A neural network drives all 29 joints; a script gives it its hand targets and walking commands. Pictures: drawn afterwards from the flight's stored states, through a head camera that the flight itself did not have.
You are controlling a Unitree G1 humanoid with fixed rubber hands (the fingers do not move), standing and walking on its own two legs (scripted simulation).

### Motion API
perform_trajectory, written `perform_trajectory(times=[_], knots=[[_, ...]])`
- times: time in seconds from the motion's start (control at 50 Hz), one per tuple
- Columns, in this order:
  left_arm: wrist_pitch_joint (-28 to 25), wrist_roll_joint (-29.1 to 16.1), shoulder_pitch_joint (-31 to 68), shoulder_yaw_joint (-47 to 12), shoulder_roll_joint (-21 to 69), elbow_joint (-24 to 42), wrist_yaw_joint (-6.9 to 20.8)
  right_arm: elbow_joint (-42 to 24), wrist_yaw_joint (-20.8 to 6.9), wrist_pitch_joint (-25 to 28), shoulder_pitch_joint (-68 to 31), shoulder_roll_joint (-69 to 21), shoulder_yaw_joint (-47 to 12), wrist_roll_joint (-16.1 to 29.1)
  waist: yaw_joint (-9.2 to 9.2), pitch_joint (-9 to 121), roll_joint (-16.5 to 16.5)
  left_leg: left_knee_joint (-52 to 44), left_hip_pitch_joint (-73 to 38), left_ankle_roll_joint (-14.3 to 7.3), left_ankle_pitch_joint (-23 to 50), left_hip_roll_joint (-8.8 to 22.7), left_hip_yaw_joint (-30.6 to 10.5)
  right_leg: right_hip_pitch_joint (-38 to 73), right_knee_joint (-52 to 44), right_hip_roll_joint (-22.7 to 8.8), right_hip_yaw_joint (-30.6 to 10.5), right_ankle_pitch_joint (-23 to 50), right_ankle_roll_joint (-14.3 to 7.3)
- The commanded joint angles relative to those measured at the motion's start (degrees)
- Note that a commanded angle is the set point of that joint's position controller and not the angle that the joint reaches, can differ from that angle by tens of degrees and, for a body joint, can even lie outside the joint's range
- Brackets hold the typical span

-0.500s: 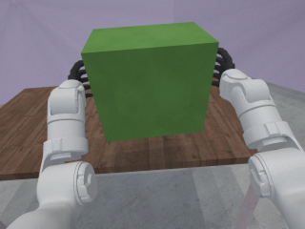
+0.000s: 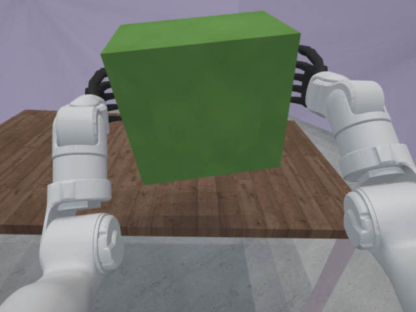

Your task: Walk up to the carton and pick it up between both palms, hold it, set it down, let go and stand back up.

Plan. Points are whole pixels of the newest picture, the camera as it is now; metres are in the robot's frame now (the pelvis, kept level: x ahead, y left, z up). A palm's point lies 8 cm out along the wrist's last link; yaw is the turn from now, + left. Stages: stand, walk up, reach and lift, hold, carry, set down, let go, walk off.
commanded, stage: hold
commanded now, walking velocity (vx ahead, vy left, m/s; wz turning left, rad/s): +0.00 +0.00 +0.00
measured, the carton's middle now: (203, 98) +0.43 +0.02 +0.31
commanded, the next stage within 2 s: none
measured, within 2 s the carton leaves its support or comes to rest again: neither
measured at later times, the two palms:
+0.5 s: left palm (100, 79) +0.35 +0.18 +0.37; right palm (329, 82) +0.34 -0.18 +0.38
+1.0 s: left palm (106, 120) +0.36 +0.19 +0.29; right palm (319, 83) +0.34 -0.17 +0.37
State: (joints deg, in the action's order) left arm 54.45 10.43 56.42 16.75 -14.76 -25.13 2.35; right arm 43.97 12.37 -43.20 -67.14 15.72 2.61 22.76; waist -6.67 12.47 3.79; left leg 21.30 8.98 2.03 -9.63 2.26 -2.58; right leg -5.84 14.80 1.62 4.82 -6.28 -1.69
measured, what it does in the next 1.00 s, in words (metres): stands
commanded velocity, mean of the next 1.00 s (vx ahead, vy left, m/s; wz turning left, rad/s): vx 0.00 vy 0.00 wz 0.00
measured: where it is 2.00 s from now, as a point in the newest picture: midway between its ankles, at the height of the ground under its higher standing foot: outside the picture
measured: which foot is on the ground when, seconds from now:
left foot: down 0.00-1.00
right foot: down 0.00-1.00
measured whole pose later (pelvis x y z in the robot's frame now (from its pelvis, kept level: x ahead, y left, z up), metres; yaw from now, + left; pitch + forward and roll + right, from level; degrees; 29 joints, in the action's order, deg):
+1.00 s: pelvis -0.01 -0.01 +0.00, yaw +0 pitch -1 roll -1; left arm 55.0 8.9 56.4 13.0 -14.2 -30.2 -1.0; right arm 54.5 9.5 -42.1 -73.2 17.6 1.0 22.7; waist -5.7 14.9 3.4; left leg 22.5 13.1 2.7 -8.9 2.4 -3.6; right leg -10.5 17.4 2.1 5.1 -6.4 -2.4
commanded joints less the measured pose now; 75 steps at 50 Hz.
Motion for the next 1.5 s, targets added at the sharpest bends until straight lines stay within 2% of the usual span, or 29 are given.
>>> perform_trajectory(times=[0.0, 0.06, 0.08, 0.14, 0.16, 0.22, 0.26, 0.34, 0.4, 0.44, 0.46, 0.56, 0.64, 0.7, 0.72, 0.78, 0.88, 0.92, 1.0, 1.06, 1.12, 1.2, 1.26, 1.32, 1.4, 1.48], knots=[[-5.39, -13.39, 50.36, -16.63, 31.84, 14.30, 9.94, -11.55, -13.18, 1.85, -41.54, -24.69, -7.27, 11.18, 0.53, 15.98, -18.42, -6.58, 7.14, 2.51, 7.68, -1.17, -1.86, 15.69, 3.68, 2.33, -7.01, 8.39, 0.09], [-5.99, -13.42, 53.35, -15.16, 30.95, 11.91, 8.98, -9.52, -14.21, 2.17, -44.84, -27.64, -7.96, 10.88, 2.99, 15.60, -14.28, -7.60, 10.20, 0.66, 1.64, -1.17, -1.81, 14.92, 3.87, 1.91, -7.35, 4.78, 0.45], [-6.31, -13.10, 54.27, -13.80, 30.42, 10.23, 8.63, -8.81, -14.59, 2.40, -46.40, -28.83, -8.17, 10.66, 4.32, 15.34, -12.47, -8.00, 11.07, -0.06, -0.61, -1.12, -1.94, 14.08, 3.79, 1.79, -7.35, 2.91, 0.63], [-7.13, -13.13, 57.18, -11.27, 28.87, 5.24, 8.01, -5.88, -15.18, 2.85, -49.91, -32.02, -8.62, 9.97, 6.60, 15.12, -6.64, -7.44, 11.58, -1.41, -3.39, -2.00, -0.96, 11.19, 1.98, 0.98, -8.25, -2.08, 0.96], [-7.59, -13.37, 58.23, -10.27, 27.89, 4.51, 7.85, -5.57, -15.18, 3.06, -50.75, -33.58, -9.02, 9.97, 7.46, 16.35, -4.00, -6.67, 11.00, -1.80, -2.77, -2.34, -0.87, 10.48, 1.23, 0.58, -9.02, -3.34, 1.25], [-8.59, -13.58, 60.48, -7.38, 26.40, -0.59, 7.74, -2.56, -14.75, 3.57, -52.59, -36.21, -8.50, 9.23, 8.76, 17.67, 0.92, -4.71, 8.80, -2.30, -1.91, -3.04, -0.36, 7.35, -1.03, -0.44, -10.61, -7.56, 1.60], [-9.36, -14.37, 61.36, -5.92, 25.22, -3.37, 7.93, -2.82, -14.06, 3.97, -54.18, -37.70, -8.20, 8.80, 8.97, 20.15, 4.53, -3.26, 7.31, -2.77, -0.63, -3.47, -0.21, 6.53, -2.19, -1.05, -11.80, -8.36, 1.99], [-10.05, -14.80, 60.97, -3.53, 22.27, -8.41, 9.42, -2.33, -12.04, 3.39, -54.05, -37.23, -6.69, 7.61, 6.58, 20.20, 7.65, -2.53, 6.75, -3.61, 0.90, -4.01, 0.08, 8.85, -2.67, -1.45, -12.39, -3.49, 3.28], [-9.92, -15.19, 59.83, -3.28, 21.26, -9.66, 11.20, -2.54, -10.40, 2.57, -52.33, -35.83, -5.67, 7.18, 4.02, 19.16, 7.21, -2.84, 7.43, -3.64, 1.76, -3.90, 0.07, 12.08, -2.36, -1.78, -12.25, 0.82, 3.78], [-9.73, -15.38, 59.73, -3.76, 21.44, -9.77, 12.19, -2.50, -9.87, 1.99, -51.51, -34.32, -4.80, 7.07, 2.54, 17.83, 5.36, -3.24, 7.62, -3.30, 2.09, -3.90, 0.06, 12.41, -2.22, -1.78, -11.89, 1.69, 3.66], [-9.55, -15.41, 59.20, -3.56, 21.37, -9.81, 12.66, -3.75, -9.60, 1.92, -51.49, -33.95, -4.66, 7.21, 2.40, 17.61, 4.44, -3.25, 7.38, -3.29, 3.11, -3.80, 0.12, 12.38, -2.15, -1.62, -11.61, 2.06, 3.57], [-8.65, -15.02, 58.63, -5.81, 24.43, -9.19, 13.83, -2.28, -10.28, 1.19, -50.12, -28.89, -1.39, 6.89, 0.02, 13.53, -4.82, -5.96, 8.32, -1.85, 2.49, -2.64, -0.55, 11.77, -1.16, -0.32, -8.55, 2.26, 1.88], [-8.36, -13.88, 58.62, -6.84, 26.82, -6.14, 13.34, -0.85, -11.91, 1.24, -49.38, -26.73, -0.46, 7.14, 0.62, 12.16, -11.89, -8.22, 10.62, -1.06, -0.02, -1.59, -1.61, 12.65, 0.67, 0.19, -7.80, 1.87, 1.02], [-8.19, -14.22, 57.79, -10.29, 30.08, -1.53, 12.44, -0.78, -13.15, 1.70, -47.83, -24.85, 0.05, 7.36, -0.09, 13.55, -17.52, -9.73, 12.48, -0.28, -1.35, -0.60, -3.06, 15.18, 2.68, 1.01, -7.67, 3.63, 0.69], [-8.32, -14.72, 58.24, -12.14, 31.38, 0.93, 12.04, -0.32, -13.57, 1.80, -46.58, -24.32, 0.41, 7.48, -0.84, 14.49, -19.46, -9.88, 12.56, 0.20, -1.08, -0.07, -3.84, 15.68, 3.83, 1.40, -7.65, 4.64, 0.57], [-8.19, -15.65, 58.73, -16.12, 34.14, 8.86, 10.37, -1.13, -14.45, 2.26, -44.43, -23.81, -0.94, 9.07, -1.23, 19.17, -23.61, -8.52, 10.39, 1.73, 3.44, 0.07, -4.46, 16.82, 5.54, 2.08, -7.67, 8.41, 0.37], [-7.48, -16.92, 58.91, -19.39, 35.01, 15.86, 8.25, -3.17, -14.71, 2.46, -42.54, -25.14, -3.51, 11.43, -1.24, 22.40, -22.82, -5.59, 9.04, 2.96, 6.87, -0.90, -3.65, 16.07, 5.50, 2.12, -8.11, 10.46, 0.37], [-7.32, -17.51, 58.41, -19.70, 34.44, 16.24, 7.63, -5.55, -14.32, 2.59, -43.65, -26.40, -4.63, 12.33, -0.73, 23.15, -19.81, -3.98, 8.85, 3.07, 7.74, -1.94, -2.79, 15.52, 4.51, 1.44, -8.54, 10.21, 0.42], [-7.74, -17.63, 60.69, -17.73, 31.86, 16.16, 6.38, -7.84, -13.83, 2.76, -47.21, -30.08, -6.83, 13.33, 1.86, 23.00, -13.41, -2.62, 7.84, 2.37, 6.90, -3.01, -2.25, 12.67, 2.48, 0.25, -9.54, 6.74, 1.36], [-7.88, -15.83, 60.86, -12.73, 28.75, 10.75, 6.14, -7.59, -13.63, 2.75, -50.59, -32.76, -8.66, 13.14, 5.06, 20.99, -7.56, -2.46, 9.30, 0.88, 3.72, -3.30, -1.93, 11.06, 0.77, -1.09, -11.64, 0.31, 1.99], [-8.19, -14.20, 59.90, -8.00, 25.62, 3.81, 6.63, -5.96, -13.48, 2.84, -51.93, -34.06, -9.38, 12.25, 6.96, 19.29, -0.75, -1.39, 7.26, -0.22, 2.83, -3.95, -1.59, 6.21, -1.74, -2.64, -13.34, -6.35, 1.60], [-8.61, -14.23, 58.39, -4.33, 22.54, -3.74, 8.05, -4.93, -12.30, 2.58, -51.49, -35.13, -8.78, 10.02, 6.83, 20.68, 6.24, -0.84, 5.75, -1.74, 3.01, -4.23, -0.74, 5.93, -2.74, -3.16, -13.93, -6.32, 2.73], [-8.51, -14.47, 57.44, -3.15, 20.90, -6.08, 9.33, -4.68, -11.20, 1.71, -50.49, -34.65, -9.09, 9.33, 6.23, 20.47, 8.55, -1.95, 6.97, -2.59, 2.96, -4.05, -0.46, 10.19, -1.65, -2.33, -13.25, -0.93, 4.06], [-7.96, -15.11, 56.14, -3.83, 20.60, -7.28, 11.11, -5.77, -9.88, 1.06, -50.16, -33.62, -8.77, 9.63, 4.47, 17.99, 7.47, -3.17, 7.88, -2.78, 3.44, -3.79, -0.32, 13.28, -0.71, -1.75, -12.10, 4.91, 4.23], [-7.32, -15.17, 54.57, -4.31, 21.57, -7.54, 12.41, -7.58, -9.76, 0.46, -50.70, -31.95, -7.79, 10.08, 3.86, 15.75, 4.35, -4.33, 6.15, -2.50, 5.68, -3.28, -0.39, 11.91, -0.32, -0.27, -9.33, 6.98, 3.19], [-7.16, -15.76, 55.81, -7.16, 25.23, -3.28, 12.27, -9.59, -10.60, 0.43, -50.52, -29.99, -6.26, 10.96, 2.86, 16.76, -2.51, -5.02, 5.54, -1.22, 7.88, -2.31, -0.98, 11.80, 0.67, 0.90, -7.55, 9.61, 1.60]])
